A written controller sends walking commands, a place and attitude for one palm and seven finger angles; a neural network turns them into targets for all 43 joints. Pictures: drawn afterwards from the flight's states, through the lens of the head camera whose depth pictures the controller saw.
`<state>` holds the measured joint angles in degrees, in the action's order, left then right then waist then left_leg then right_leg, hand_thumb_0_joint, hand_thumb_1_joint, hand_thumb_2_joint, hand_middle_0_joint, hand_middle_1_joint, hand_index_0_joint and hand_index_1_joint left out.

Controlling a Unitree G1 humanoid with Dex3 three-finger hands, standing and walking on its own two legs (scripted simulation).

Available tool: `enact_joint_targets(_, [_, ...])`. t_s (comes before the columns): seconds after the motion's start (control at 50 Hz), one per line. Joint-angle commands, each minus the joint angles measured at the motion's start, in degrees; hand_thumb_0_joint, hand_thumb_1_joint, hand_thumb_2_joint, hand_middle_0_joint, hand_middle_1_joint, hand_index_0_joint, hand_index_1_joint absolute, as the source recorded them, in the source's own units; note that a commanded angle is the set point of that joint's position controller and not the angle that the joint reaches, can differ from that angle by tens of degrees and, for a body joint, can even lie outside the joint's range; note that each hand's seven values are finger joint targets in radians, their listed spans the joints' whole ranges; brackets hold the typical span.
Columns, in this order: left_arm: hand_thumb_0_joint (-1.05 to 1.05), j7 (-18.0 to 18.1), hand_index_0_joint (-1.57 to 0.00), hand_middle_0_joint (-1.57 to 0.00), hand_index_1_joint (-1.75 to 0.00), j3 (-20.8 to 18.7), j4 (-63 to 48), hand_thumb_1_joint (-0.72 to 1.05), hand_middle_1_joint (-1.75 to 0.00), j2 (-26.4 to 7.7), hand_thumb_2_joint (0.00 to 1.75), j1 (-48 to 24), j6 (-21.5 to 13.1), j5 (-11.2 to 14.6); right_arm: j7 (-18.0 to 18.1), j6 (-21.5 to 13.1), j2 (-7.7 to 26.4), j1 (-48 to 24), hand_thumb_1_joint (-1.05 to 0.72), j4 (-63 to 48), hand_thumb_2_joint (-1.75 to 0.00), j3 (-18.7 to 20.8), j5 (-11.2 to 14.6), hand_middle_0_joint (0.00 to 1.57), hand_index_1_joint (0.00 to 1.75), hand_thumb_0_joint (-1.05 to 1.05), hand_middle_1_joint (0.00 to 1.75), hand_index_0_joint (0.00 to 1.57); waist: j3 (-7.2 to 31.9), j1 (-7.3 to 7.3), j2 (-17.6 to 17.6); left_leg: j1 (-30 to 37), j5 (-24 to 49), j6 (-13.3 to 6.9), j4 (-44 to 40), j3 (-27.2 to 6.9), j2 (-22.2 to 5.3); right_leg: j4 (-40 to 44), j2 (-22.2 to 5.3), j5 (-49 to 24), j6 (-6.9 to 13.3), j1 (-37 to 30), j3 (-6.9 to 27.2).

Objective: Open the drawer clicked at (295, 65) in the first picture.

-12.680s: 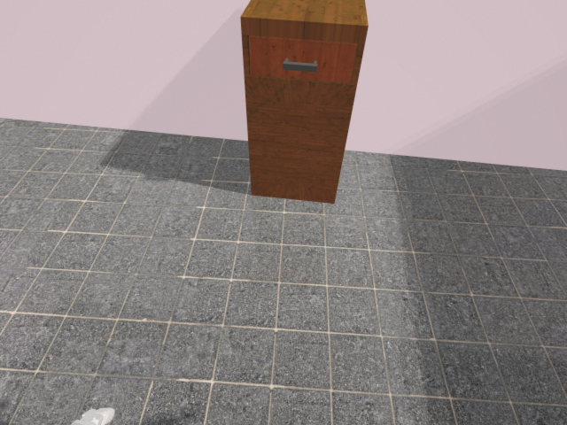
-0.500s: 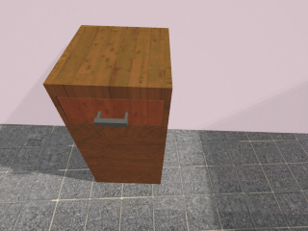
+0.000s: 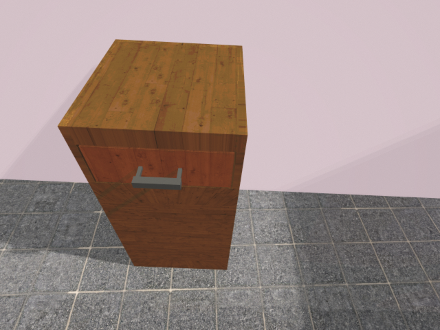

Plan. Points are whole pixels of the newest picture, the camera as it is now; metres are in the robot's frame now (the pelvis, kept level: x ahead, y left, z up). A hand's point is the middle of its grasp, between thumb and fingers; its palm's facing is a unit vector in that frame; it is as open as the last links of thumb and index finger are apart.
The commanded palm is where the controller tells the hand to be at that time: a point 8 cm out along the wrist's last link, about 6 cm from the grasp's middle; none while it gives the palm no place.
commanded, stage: look again from close up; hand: left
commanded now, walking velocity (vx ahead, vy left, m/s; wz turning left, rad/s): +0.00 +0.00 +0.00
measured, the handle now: (158, 176) +0.47 +0.19 -0.06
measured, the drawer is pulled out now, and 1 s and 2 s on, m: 0.00 0.00 0.00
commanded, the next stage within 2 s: shuffle to correct the standing spot in 0.56 s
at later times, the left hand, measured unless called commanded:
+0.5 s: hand out of the picture -0.02 +0.13 -0.18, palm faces +0.03 -0.99 -0.14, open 7.4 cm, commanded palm none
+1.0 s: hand out of the picture -0.02 +0.12 -0.18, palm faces +0.03 -0.98 -0.21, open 7.4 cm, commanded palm none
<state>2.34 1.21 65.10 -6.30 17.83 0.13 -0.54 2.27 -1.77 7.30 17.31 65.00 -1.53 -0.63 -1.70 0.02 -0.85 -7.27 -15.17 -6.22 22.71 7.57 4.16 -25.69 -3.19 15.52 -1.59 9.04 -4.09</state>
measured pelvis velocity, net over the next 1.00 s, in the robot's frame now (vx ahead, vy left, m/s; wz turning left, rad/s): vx -0.02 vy -0.04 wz -0.01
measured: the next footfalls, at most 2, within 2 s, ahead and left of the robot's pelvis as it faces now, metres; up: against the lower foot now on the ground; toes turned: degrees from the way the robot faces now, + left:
none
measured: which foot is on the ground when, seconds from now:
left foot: down 0.00-1.00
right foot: down 0.00-1.00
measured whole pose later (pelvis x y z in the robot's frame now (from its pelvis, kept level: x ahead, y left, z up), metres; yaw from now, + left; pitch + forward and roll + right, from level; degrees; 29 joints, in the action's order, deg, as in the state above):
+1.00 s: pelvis -0.02 -0.04 +0.00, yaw -1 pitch +0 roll +1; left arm 3.0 -0.7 61.6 -6.9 16.4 0.6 -0.8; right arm 2.3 0.0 7.8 14.7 62.8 0.9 -0.6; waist -4.9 0.4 -0.1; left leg -11.5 -15.3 -3.0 27.1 7.7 1.5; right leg -31.2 -1.1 16.8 2.0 14.0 -4.2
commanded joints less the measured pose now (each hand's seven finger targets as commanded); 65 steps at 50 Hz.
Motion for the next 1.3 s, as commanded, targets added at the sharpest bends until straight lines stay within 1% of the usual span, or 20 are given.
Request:
enact_joint_targets(0.0, [0.0,0.5,-0.2,-0.2,-0.3,-0.8,-1.0,0.9,-0.3,-3.8,0.9,4.8,-0.9,-0.1,0.2,-0.4,5.1,5.6,-0.9,-0.3,-0.9,0.8,-0.2,0.2,0.3,0.0,0.3,0.2,-2.7,-0.04,0.9,-0.9,16.1,2.2,-5.7,-10.2,-11.5,2.5,-3.3,-7.3,3.0,2.1,3.7])
enact_joint_targets(0.16, [0.0,0.5,-0.2,-0.2,-0.3,-1.0,-0.6,0.9,-0.3,-3.1,0.9,5.2,-0.8,0.0,0.6,-0.6,4.6,6.5,-0.9,0.2,-0.9,0.8,-0.2,0.2,0.3,0.0,0.3,0.2,-1.8,0.02,1.8,1.0,21.3,2.3,-5.0,-10.1,-11.9,1.8,-3.0,-7.4,3.0,2.1,3.4])
enact_joint_targets(0.26, [0.0,0.5,-0.2,-0.2,-0.3,-1.0,-0.4,0.9,-0.3,-2.8,0.9,5.3,-0.8,0.0,0.6,-0.5,4.2,6.9,-0.9,0.6,-0.9,0.8,-0.2,0.2,0.3,0.0,0.3,0.2,-2.9,0.18,1.4,0.0,19.0,2.2,-5.5,-10.0,-11.9,2.0,-3.0,-6.9,3.1,2.1,3.5])
enact_joint_targets(0.32, [0.0,0.5,-0.2,-0.2,-0.3,-1.0,-0.4,0.9,-0.3,-2.7,0.9,5.4,-0.9,-0.1,0.5,-0.5,3.9,7.0,-0.9,0.7,-0.9,0.7,-0.2,0.2,0.3,0.0,0.3,0.2,-3.5,0.22,-0.4,-1.2,16.0,2.1,-5.7,-9.9,-11.6,2.4,-3.1,-7.3,3.2,1.7,3.8])
enact_joint_targets(0.44, [0.0,0.5,-0.2,-0.2,-0.3,-1.0,-0.3,0.9,-0.3,-2.6,0.9,5.6,-1.0,-0.1,0.5,-0.5,3.3,7.5,-0.9,1.2,-0.9,0.6,-0.2,0.2,0.3,0.0,0.3,0.2,-3.8,0.08,0.9,-1.3,16.3,2.3,-5.7,-9.4,-11.4,2.6,-3.1,-8.2,3.5,1.7,4.1])
enact_joint_targets(0.54, [0.0,0.5,-0.2,-0.2,-0.3,-1.0,-0.1,0.9,-0.3,-2.3,0.9,6.3,-1.2,0.0,0.4,-0.5,3.0,7.2,-0.9,1.3,-0.9,0.6,-0.2,0.2,0.3,0.0,0.3,0.2,-4.0,0.28,-0.3,-1.1,14.6,2.3,-5.4,-9.0,-11.2,3.3,-3.3,-9.2,3.6,1.6,4.5])
enact_joint_targets(0.64, [0.0,0.6,-0.2,-0.2,-0.3,-0.9,-0.1,0.9,-0.3,-2.1,0.9,6.9,-1.4,-0.1,0.4,-0.5,2.6,7.0,-0.9,1.5,-0.9,0.6,-0.2,0.2,0.3,0.0,0.3,0.2,-3.4,0.2,0.0,-0.8,13.7,2.4,-5.2,-8.7,-11.0,4.1,-3.4,-10.1,3.9,1.2,5.1])
enact_joint_targets(0.74, [0.0,1.1,-0.2,-0.2,-0.3,-1.7,-2.3,0.9,-0.3,-4.0,0.9,6.3,-0.9,-0.1,0.5,-0.1,3.5,5.9,-0.9,-0.4,-0.9,1.5,0.1,0.2,0.3,0.0,0.3,0.2,-2.8,0.38,1.6,-0.1,26.8,2.7,-2.4,-8.5,-11.7,1.1,-4.1,-17.4,4.1,2.3,6.1])
enact_joint_targets(0.84, [0.0,1.2,-0.2,-0.2,-0.3,-2.9,-4.5,0.9,-0.3,-5.0,0.9,4.9,-0.2,-0.2,0.5,1.3,5.2,4.4,-0.9,-2.5,-0.9,2.9,-0.1,0.2,0.3,0.0,0.3,0.2,-0.1,0.36,2.8,0.2,29.5,2.1,0.6,-8.5,-13.1,-3.3,-3.9,-16.5,4.2,4.4,5.8])
enact_joint_targets(0.88, [0.0,1.1,-0.2,-0.2,-0.3,-3.1,-5.0,0.9,-0.3,-4.9,0.9,4.7,-0.1,-0.3,0.3,1.6,5.3,3.6,-0.9,-3.3,-0.9,3.2,-0.3,0.2,0.3,0.0,0.3,0.2,1.3,0.6,1.8,-0.8,26.3,1.8,1.4,-8.8,-13.2,-3.9,-3.9,-15.8,4.4,4.3,6.3])
enact_joint_targets(0.92, [0.0,1.1,-0.2,-0.2,-0.3,-2.8,-5.0,0.9,-0.3,-4.5,0.9,4.8,-0.4,-0.4,0.0,1.4,4.6,3.1,-0.9,-3.6,-0.9,3.2,-0.2,0.2,0.3,0.0,0.3,0.2,2.8,0.71,0.0,-2.1,17.7,2.1,1.1,-8.3,-12.2,-2.0,-4.4,-13.0,4.8,3.2,7.4])
enact_joint_targets(0.96, [0.0,0.9,-0.2,-0.2,-0.3,-2.6,-5.1,0.9,-0.3,-4.9,0.9,3.8,-0.7,-0.5,-0.4,1.4,3.7,2.8,-0.9,-3.7,-0.9,2.9,-0.2,0.2,0.3,0.0,0.3,0.2,2.0,0.3,-2.5,-4.0,7.6,3.1,0.7,-7.5,-10.3,0.8,-5.8,-9.3,5.7,3.7,9.5])
enact_joint_targets(1.0, [0.0,0.6,-0.2,-0.2,-0.3,-2.3,-4.9,0.9,-0.3,-5.0,0.9,2.8,-1.0,-0.5,-0.7,1.7,3.1,3.0,-0.9,-3.1,-0.9,2.5,-0.3,0.2,0.3,0.0,0.3,0.2,0.4,-0.35,-3.9,-3.9,0.2,3.7,0.0,-7.2,-9.1,5.0,-6.4,0.6,6.0,6.0,10.9])
enact_joint_targets(1.04, [0.0,0.3,-0.2,-0.2,-0.3,-2.2,-4.8,0.9,-0.3,-5.3,0.9,2.1,-1.1,-0.5,-1.0,1.9,2.9,3.5,-0.9,-2.3,-0.9,2.2,-0.6,0.2,0.3,0.0,0.3,0.2,-3.0,-0.45,-4.1,-4.3,-2.6,3.9,-0.3,-7.1,-8.3,8.5,-6.0,10.0,6.1,9.3,11.5])
enact_joint_targets(1.08, [0.0,0.0,-0.2,-0.2,-0.3,-2.3,-4.5,0.9,-0.3,-5.8,0.9,2.2,-1.0,-0.6,-1.2,1.9,3.2,4.4,-0.9,-1.6,-0.9,2.0,-0.9,0.2,0.3,0.0,0.3,0.2,-5.1,-0.4,-4.4,-4.7,-4.5,3.8,-0.2,-6.5,-8.0,10.2,-5.5,14.9,6.0,10.9,11.5])
enact_joint_targets(1.14, [0.0,-0.2,-0.2,-0.2,-0.3,-2.6,-4.5,0.9,-0.3,-6.2,0.9,3.0,-0.8,-0.7,-1.4,2.0,3.1,5.7,-0.9,-1.1,-0.9,1.9,-1.1,0.2,0.3,0.0,0.3,0.2,-7.7,-0.19,-2.7,-6.9,-7.7,3.6,0.2,-6.3,-7.4,11.1,-5.2,19.3,6.4,12.0,11.7])
enact_joint_targets(1.16, [0.0,-0.3,-0.2,-0.2,-0.3,-2.7,-4.6,0.9,-0.3,-6.3,0.9,3.2,-0.8,-0.6,-1.4,2.1,3.2,6.2,-0.9,-1.3,-0.9,1.9,-1.1,0.2,0.3,0.0,0.3,0.2,-8.3,-0.19,-3.2,-7.8,-7.8,3.7,0.6,-6.1,-7.2,11.5,-5.4,20.2,6.6,12.0,12.1])
enact_joint_targets(1.2, [0.0,-0.2,-0.2,-0.2,-0.3,-2.7,-4.5,0.9,-0.3,-6.1,0.9,3.9,-0.8,-0.6,-1.3,2.1,2.8,6.8,-0.9,-1.2,-0.9,1.8,-1.0,0.2,0.3,0.0,0.3,0.2,-9.0,-0.19,-1.4,-7.4,-6.6,3.7,0.8,-6.1,-7.3,11.5,-5.5,19.2,6.9,12.6,11.9])
enact_joint_targets(1.24, [0.0,-0.3,-0.2,-0.2,-0.3,-2.5,-4.5,0.9,-0.3,-5.2,0.9,4.1,-1.0,-0.4,-1.1,1.6,2.4,7.5,-0.9,-0.9,-0.9,1.5,-1.0,0.2,0.3,0.0,0.3,0.2,-8.6,-0.13,1.7,-7.3,-4.7,3.4,-1.6,-7.7,-8.5,8.7,-4.0,13.0,6.6,11.6,9.8])
enact_joint_targets(1.28, [0.0,-0.4,-0.2,-0.2,-0.3,-2.1,-3.9,0.9,-0.3,-4.1,0.9,5.1,-1.4,-0.3,-0.8,0.8,2.5,7.7,-0.9,-0.8,-0.9,1.2,-0.8,0.2,0.3,0.0,0.3,0.2,-6.4,0.35,3.2,-7.9,-2.3,3.0,-3.8,-9.5,-10.2,5.6,-2.8,4.2,6.1,7.3,7.3])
